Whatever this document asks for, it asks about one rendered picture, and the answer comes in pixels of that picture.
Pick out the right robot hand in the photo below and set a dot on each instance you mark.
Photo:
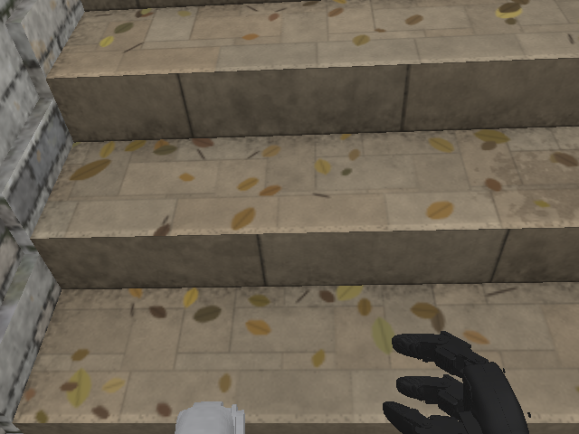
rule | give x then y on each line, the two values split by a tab
483	404

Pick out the robot left thigh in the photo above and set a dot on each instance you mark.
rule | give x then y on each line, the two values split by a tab
211	417

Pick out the left robot shin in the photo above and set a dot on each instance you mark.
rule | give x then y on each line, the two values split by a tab
179	415

